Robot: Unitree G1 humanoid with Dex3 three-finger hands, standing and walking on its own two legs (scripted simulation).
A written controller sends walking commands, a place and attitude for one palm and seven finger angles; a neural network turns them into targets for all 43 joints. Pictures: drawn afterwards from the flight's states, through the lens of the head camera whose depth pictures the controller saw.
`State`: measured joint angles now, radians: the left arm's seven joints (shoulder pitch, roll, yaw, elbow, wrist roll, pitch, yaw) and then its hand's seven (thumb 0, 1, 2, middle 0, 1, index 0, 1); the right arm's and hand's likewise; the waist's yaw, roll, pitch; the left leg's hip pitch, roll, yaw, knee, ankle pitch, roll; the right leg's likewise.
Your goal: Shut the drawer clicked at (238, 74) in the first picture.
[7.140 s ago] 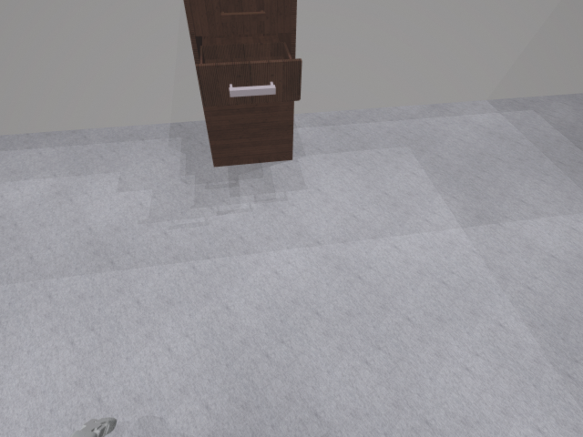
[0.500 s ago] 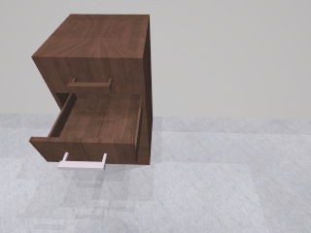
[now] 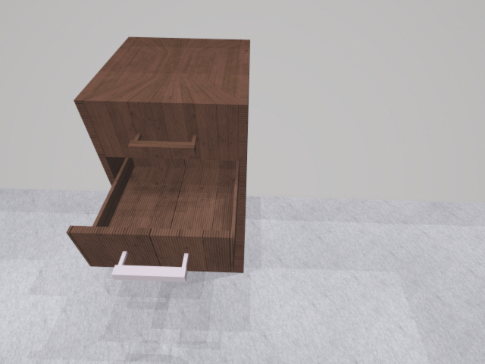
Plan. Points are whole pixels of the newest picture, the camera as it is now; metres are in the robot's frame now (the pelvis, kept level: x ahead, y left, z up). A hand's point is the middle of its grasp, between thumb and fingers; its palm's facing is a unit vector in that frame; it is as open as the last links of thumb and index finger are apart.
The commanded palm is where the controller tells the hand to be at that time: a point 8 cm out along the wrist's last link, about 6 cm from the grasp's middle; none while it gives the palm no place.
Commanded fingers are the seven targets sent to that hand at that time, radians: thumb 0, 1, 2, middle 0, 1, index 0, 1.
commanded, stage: look again from close up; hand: left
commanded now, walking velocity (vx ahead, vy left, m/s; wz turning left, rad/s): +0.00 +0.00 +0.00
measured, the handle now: (152, 264) +0.38 +0.24 -0.17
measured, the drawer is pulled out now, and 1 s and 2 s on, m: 0.27 0.27 0.27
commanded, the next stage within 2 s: shuffle to correct the standing spot in 0.20 s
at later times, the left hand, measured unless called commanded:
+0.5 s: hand out of the picture +0.01 +0.17 -0.18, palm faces +0.01 -0.98 -0.18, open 7.4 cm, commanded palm none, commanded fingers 0.00 0.90 0.90 -0.20 -0.30 -0.20 -0.30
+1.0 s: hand out of the picture +0.04 +0.17 -0.17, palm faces +0.03 -0.97 -0.25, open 7.3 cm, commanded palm none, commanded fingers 0.00 0.90 0.90 -0.20 -0.30 -0.20 -0.30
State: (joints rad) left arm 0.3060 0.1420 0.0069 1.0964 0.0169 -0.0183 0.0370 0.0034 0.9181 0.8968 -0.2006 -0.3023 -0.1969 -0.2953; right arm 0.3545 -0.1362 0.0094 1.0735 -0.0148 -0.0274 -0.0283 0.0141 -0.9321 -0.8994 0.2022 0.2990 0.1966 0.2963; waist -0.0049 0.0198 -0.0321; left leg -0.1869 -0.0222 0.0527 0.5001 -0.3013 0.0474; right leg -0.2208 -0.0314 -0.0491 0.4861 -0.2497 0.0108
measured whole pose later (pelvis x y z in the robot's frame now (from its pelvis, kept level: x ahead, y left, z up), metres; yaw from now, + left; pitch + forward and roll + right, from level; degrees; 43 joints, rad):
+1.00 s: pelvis +0.00 -0.01 +0.00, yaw -1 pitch -2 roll +1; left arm 0.26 0.17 0.02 1.04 0.02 0.01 0.05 0.00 0.91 0.90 -0.20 -0.30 -0.20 -0.30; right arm 0.23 -0.19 -0.01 1.05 -0.01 0.01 -0.02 0.00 -0.91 -0.90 0.20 0.30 0.20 0.30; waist 0.01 0.00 0.03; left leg -0.16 -0.02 0.07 0.51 -0.31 0.03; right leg -0.24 -0.04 -0.03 0.57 -0.30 0.00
